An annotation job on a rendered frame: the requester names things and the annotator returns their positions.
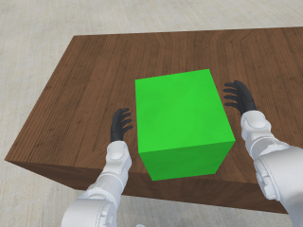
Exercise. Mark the pedestal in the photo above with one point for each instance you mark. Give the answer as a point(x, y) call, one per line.
point(66, 135)

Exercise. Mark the left robot upper arm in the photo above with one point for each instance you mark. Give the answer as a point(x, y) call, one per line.
point(90, 213)

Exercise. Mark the carton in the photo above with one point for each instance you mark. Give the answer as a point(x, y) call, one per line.
point(182, 128)

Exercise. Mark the right robot upper arm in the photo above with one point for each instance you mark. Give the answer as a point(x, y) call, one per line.
point(280, 178)

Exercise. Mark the right robot hand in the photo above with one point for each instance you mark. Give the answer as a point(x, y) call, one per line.
point(242, 95)

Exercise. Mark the right robot forearm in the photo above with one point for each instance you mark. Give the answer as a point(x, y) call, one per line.
point(256, 132)

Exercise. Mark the left robot forearm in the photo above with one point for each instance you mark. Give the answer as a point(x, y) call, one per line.
point(113, 178)

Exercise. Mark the left robot hand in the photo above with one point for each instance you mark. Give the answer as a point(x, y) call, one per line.
point(117, 131)

